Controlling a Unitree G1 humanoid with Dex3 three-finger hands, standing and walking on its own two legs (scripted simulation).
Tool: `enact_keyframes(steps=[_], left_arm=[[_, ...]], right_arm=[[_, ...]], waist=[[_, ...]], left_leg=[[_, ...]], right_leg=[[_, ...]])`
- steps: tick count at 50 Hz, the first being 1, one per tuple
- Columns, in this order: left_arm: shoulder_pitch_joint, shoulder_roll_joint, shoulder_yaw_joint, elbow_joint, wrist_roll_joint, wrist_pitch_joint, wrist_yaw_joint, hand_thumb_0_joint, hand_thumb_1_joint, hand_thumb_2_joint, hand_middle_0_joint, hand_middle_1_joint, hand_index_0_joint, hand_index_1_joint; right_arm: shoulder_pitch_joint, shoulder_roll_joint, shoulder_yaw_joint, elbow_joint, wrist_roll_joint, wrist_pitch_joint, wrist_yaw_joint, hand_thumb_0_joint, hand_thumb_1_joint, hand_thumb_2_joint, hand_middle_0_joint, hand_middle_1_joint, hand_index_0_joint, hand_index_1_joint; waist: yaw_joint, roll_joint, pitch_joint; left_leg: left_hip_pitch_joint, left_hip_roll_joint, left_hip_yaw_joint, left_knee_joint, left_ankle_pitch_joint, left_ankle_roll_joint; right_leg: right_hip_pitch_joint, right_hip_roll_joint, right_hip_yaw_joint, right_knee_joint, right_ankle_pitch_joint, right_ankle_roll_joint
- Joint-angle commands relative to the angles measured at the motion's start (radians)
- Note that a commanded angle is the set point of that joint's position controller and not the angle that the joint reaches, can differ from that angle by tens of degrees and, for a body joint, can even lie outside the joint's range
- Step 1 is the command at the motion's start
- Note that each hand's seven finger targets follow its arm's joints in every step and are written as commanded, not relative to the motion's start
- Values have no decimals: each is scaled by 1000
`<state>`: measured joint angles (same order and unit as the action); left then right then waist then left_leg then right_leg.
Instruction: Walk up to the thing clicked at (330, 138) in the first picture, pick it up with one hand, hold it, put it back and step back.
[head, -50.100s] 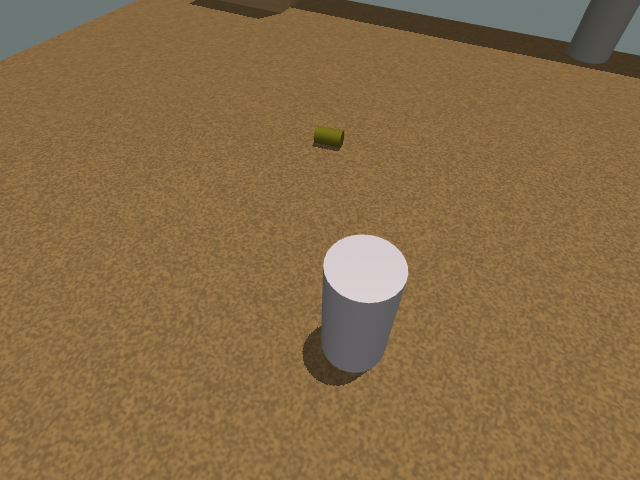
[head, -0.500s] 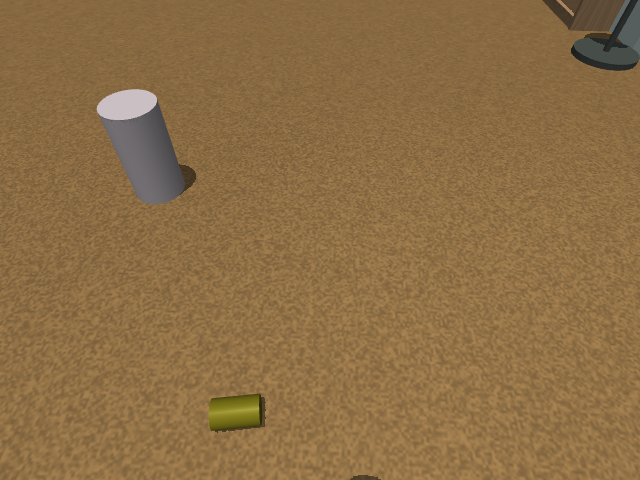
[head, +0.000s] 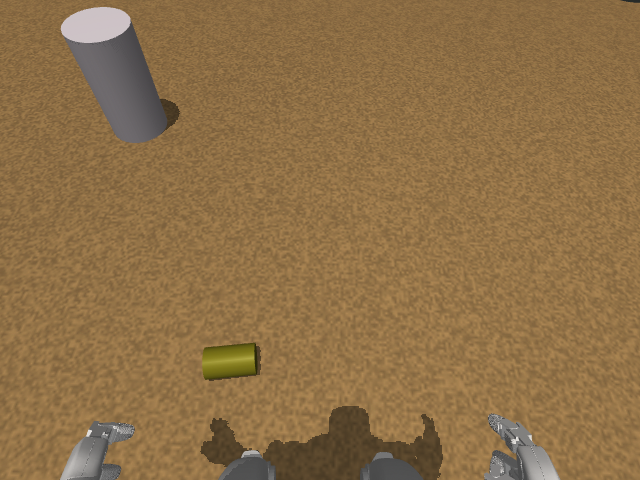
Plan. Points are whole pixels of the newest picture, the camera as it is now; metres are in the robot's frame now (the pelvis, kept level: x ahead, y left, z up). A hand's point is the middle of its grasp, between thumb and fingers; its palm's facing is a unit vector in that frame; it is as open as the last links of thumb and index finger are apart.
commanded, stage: rise first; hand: left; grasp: from above
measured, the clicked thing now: (230, 360) +0.44 +0.23 -0.68
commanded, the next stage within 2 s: none
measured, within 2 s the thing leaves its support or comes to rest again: neither
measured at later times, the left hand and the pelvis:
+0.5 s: hand (153, 454) +0.18 +0.27 -0.28, palm faces -0.39 -0.65 -0.65, open 14.2 cm; pelvis -0.03 +0.00 -0.13, yaw +0 degrees
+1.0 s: hand (184, 391) +0.31 +0.28 -0.44, palm faces -0.46 -0.19 -0.87, open 14.0 cm; pelvis -0.09 +0.00 -0.31, yaw -3 degrees
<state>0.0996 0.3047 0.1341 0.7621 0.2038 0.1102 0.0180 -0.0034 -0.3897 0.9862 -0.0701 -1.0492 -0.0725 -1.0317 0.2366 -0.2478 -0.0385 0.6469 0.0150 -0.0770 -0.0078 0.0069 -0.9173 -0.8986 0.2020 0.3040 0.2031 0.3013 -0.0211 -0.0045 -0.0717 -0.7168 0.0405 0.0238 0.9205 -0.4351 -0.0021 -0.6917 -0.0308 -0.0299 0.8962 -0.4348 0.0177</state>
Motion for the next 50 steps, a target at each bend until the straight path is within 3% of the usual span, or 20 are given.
enact_keyframes(steps=[1, 8, 10, 13, 14, 16, 19, 21, 22, 24, 25, 27, 28, 30, 32, 37, 40, 43, 47, 50], left_arm=[[46, 197, 66, -253, 58, -23, 30, 0, -606, 1015, -67, -1053, -55, -1066], [152, 160, 38, -387, 77, 49, 35, 0, -598, 989, -71, -1068, -67, -1071], [91, 170, 29, -387, 100, 57, 39, 0, -596, 979, -74, -1069, -73, -1069], [-4, 165, 5, -303, 155, 34, 39, 0, -585, 973, -73, -1064, -74, -1061], [-47, 200, 41, -267, 177, 14, 44, 0, -600, 986, -74, -1051, -68, -1056], [-98, 208, 37, -232, 225, -36, 55, 0, -582, 977, -69, -1061, -69, -1060], [-137, 223, 11, -330, 297, -104, 73, 0, -572, 972, -91, -1052, -89, -1054], [-111, 201, -26, -301, 336, -126, 88, 0, -565, 968, -104, -1056, -102, -1058], [-145, 223, -23, -296, 355, -135, 98, 0, -553, 961, -104, -1066, -106, -1064], [-226, 323, 40, -263, 403, -148, 130, 0, -573, 972, -103, -1065, -101, -1067], [-250, 310, 37, -217, 427, -148, 143, 0, -588, 991, -89, -1071, -85, -1076], [-272, 354, 67, -163, 470, -149, 166, 0, -589, 995, -76, -1078, -74, -1079], [-315, 336, 44, -156, 485, -149, 172, 0, -583, 991, -77, -1078, -77, -1078], [-432, 385, 61, -155, 522, -156, 185, 0, -564, 988, -80, -1074, -82, -1072], [-502, 377, 34, -84, 548, -160, 184, 0, -559, 979, -99, -1062, -100, -1061], [-741, 501, 42, 49, 634, -228, 170, 0, -536, 989, -109, -1038, -107, -1041], [-849, 529, 23, 48, 676, -272, 174, 0, -492, 988, -103, -1018, -101, -1022], [-947, 593, 46, 56, 730, -296, 197, 0, -530, 1023, -54, -1068, -58, -1065], [-958, 587, 30, 210, 798, -296, 231, 0, -539, 1029, -48, -1059, -51, -1056], [-1020, 617, 27, 227, 843, -295, 253, 0, -540, 1021, -50, -1048, -56, -1042]], right_arm=[[-6, -148, -61, -147, -3, -67, -23, 0, -888, -896, 201, 300, 200, 300], [-24, -138, -60, -189, -2, -85, -27, 0, -906, -900, 201, 300, 200, 300], [-24, -138, -59, -194, -4, -92, -32, 0, -920, -904, 201, 300, 200, 300], [-42, -137, -52, -184, -13, -115, -27, 0, -919, -904, 201, 300, 200, 300], [-51, -139, -51, -179, -17, -123, -24, 0, -920, -904, 201, 300, 200, 300], [-65, -145, -56, -175, -23, -138, -16, 0, -912, -902, 201, 300, 200, 300], [-65, -160, -65, -180, -18, -153, -5, 0, -913, -903, 200, 300, 200, 300], [-72, -173, -68, -166, -13, -157, 1, 0, -916, -904, 200, 300, 200, 300], [-73, -182, -69, -155, -10, -156, 4, 0, -916, -905, 200, 300, 200, 300], [-81, -198, -80, -129, -6, -146, 5, 0, -927, -908, 200, 300, 200, 300], [-76, -198, -83, -122, -5, -139, 8, 0, -922, -906, 200, 300, 200, 300], [-77, -203, -86, -106, -3, -128, 15, 0, -924, -906, 200, 300, 200, 300], [-75, -201, -88, -95, -6, -121, 19, 0, -924, -906, 201, 300, 200, 300], [-62, -201, -93, -82, -6, -112, 27, 0, -913, -903, 201, 300, 200, 300], [-52, -200, -94, -62, -12, -106, 34, 0, -922, -906, 200, 300, 200, 300], [-34, -204, -99, -29, -27, -96, 38, 0, -902, -903, 200, 300, 200, 300], [-21, -199, -96, -21, -37, -87, 39, 0, -869, -894, 200, 300, 200, 300], [2, -213, -92, 3, -45, -75, 38, 0, -869, -894, 200, 300, 200, 300], [12, -217, -83, 23, -54, -44, 40, 0, -871, -894, 200, 300, 200, 300], [21, -218, -78, 29, -61, -20, 47, 0, -885, -897, 200, 299, 200, 299]], waist=[[13, 99, -274], [-4, 60, -266], [-32, 31, -267], [-44, 33, -231], [-39, 43, -233], [-30, 65, -276], [-11, 128, -458], [-25, 135, -507], [-26, 141, -527], [-8, 157, -556], [-15, 137, -553], [11, 140, -587], [4, 123, -617], [7, 110, -679], [-9, 73, -689], [-26, 26, -691], [-36, 31, -733], [-33, 94, -770], [-57, 91, -665], [-59, 125, -677]], left_leg=[[125, -21, -28, -31, 283, -7], [35, -16, -49, 29, 228, 1], [-12, -20, -40, 80, 224, 11], [-137, -17, -42, 181, 178, 12], [-193, -17, -45, 226, 155, 11], [-267, -24, -45, 295, 103, 7], [-272, -32, -43, 370, 101, 2], [-283, -25, -69, 421, 159, -5], [-289, -20, -83, 448, 194, -6], [-349, -18, -86, 515, 221, -5], [-387, -20, -92, 534, 199, -4], [-443, -25, -86, 590, 205, 1], [-465, -25, -81, 616, 209, 6], [-542, -34, -58, 682, 190, 16], [-614, -34, -48, 740, 138, 22], [-817, -38, -33, 847, -78, 26], [-878, -40, -20, 901, -127, 30], [-842, -36, -29, 921, -128, 25], [-927, -37, -42, 941, -192, 27], [-939, -38, -46, 961, -195, 30]], right_leg=[[-1, 37, -17, 11, 211, -41], [-51, 36, -15, 51, 176, -34], [-81, 35, -11, 70, 184, -32], [-226, 32, -10, 180, 137, -36], [-288, 30, -11, 229, 110, -37], [-390, 28, -9, 318, 60, -39], [-452, 29, -3, 414, 65, -44], [-531, 30, -14, 493, 100, -46], [-576, 30, -19, 530, 114, -46], [-651, 29, -18, 595, 126, -50], [-681, 31, -22, 619, 110, -51], [-720, 29, -19, 666, 115, -52], [-727, 30, -19, 678, 122, -51], [-724, 32, -10, 702, 131, -48], [-749, 32, -9, 722, 99, -44], [-822, 34, -8, 781, -91, -39], [-832, 38, 11, 782, -170, -36], [-893, 42, -13, 833, -169, -45], [-998, 47, -41, 883, -219, -52], [-1026, 46, -53, 917, -213, -55]])
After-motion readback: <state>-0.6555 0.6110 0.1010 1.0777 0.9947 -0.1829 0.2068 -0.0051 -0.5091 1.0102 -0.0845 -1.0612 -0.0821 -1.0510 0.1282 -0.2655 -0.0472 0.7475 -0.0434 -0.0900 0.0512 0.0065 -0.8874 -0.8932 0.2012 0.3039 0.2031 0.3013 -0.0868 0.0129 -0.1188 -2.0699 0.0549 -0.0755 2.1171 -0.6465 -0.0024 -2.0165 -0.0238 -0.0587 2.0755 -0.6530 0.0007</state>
